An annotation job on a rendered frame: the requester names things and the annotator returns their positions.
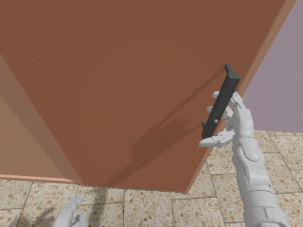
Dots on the right robot hand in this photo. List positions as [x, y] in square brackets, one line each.
[241, 120]

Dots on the wardrobe door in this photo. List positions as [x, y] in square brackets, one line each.
[124, 85]
[27, 147]

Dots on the left robot hand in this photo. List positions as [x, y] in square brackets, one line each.
[66, 216]

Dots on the handle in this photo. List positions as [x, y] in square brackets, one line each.
[228, 88]

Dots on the right robot forearm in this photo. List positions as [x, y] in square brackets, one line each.
[258, 197]

